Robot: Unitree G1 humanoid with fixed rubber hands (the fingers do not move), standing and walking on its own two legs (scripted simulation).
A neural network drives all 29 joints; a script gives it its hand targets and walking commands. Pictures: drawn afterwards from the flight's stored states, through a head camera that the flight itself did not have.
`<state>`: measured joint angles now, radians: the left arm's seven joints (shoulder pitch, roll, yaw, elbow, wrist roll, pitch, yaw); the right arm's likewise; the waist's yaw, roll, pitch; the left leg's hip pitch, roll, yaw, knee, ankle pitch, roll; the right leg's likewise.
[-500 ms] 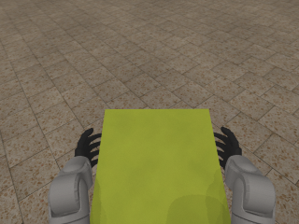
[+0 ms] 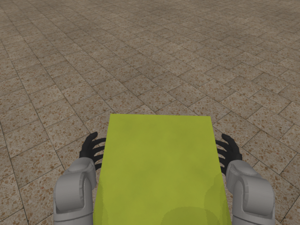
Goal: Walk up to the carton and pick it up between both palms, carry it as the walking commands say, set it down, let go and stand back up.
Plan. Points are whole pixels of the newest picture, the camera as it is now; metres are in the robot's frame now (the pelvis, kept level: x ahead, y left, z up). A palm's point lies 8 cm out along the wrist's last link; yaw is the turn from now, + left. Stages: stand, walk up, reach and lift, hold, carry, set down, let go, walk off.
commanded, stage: carry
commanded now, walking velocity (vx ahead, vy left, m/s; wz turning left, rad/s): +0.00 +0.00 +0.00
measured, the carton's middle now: (158, 178) +0.26 -0.01 +0.00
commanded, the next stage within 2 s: none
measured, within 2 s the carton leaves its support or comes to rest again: neither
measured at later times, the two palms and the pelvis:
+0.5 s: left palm (85, 174) +0.23 +0.16 +0.09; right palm (237, 172) +0.23 -0.18 +0.09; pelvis -0.03 -0.01 +0.00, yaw +0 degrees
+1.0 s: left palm (89, 165) +0.25 +0.15 +0.09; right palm (236, 164) +0.25 -0.19 +0.09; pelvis +0.00 -0.01 +0.00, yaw +0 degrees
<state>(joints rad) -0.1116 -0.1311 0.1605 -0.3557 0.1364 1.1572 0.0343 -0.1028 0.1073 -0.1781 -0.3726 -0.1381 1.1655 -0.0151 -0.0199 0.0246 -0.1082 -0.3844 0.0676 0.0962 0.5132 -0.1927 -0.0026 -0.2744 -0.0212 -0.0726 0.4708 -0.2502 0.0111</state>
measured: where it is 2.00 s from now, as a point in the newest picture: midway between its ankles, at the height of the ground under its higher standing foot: outside the picture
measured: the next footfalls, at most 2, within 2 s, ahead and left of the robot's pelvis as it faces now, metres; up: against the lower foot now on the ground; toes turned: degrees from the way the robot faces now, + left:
none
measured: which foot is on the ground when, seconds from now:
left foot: down 0.00-1.00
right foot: down 0.00-1.00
